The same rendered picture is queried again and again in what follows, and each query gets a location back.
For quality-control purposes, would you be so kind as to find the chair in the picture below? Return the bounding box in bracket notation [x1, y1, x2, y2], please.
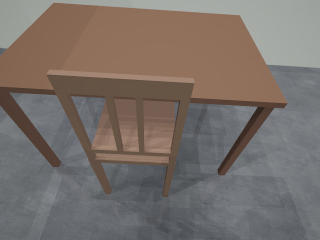
[46, 69, 195, 197]

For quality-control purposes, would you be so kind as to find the table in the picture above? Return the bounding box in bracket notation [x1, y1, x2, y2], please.
[0, 3, 288, 176]

